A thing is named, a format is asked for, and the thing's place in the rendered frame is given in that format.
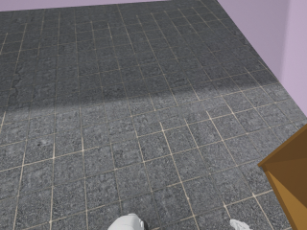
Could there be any robot right hand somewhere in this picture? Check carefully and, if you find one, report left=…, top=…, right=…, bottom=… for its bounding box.
left=229, top=218, right=252, bottom=230

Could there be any wardrobe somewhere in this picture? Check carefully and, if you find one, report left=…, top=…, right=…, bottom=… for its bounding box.
left=257, top=124, right=307, bottom=230

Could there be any robot left thigh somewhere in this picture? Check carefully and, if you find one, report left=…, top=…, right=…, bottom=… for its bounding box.
left=107, top=215, right=144, bottom=230

